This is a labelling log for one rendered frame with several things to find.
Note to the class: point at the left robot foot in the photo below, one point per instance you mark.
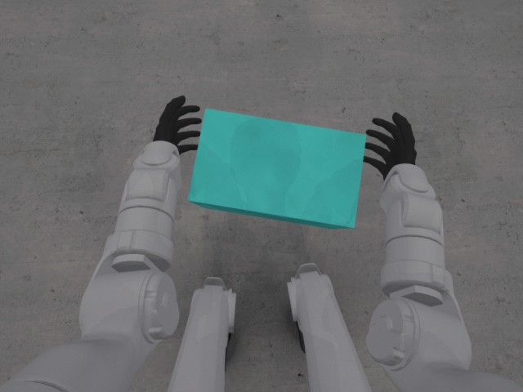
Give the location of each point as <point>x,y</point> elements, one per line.
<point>229,336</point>

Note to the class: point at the robot left forearm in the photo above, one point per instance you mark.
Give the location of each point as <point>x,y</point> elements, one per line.
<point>142,236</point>

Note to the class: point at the carton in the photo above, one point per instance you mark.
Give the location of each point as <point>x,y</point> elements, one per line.
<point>278,170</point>

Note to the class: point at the robot right hand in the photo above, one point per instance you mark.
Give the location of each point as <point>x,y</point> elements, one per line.
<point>401,148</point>

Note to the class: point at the left robot upper arm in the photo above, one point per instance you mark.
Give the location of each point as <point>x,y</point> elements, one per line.
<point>123,318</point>

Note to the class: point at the robot right forearm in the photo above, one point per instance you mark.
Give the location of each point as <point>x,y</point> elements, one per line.
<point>414,241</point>

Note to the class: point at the robot left hand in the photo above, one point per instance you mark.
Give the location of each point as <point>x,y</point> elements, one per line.
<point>169,125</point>

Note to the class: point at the right robot upper arm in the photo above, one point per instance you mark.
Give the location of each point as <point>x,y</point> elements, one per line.
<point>423,349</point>

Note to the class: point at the robot right thigh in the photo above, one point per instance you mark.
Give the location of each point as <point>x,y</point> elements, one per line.
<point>332,362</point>

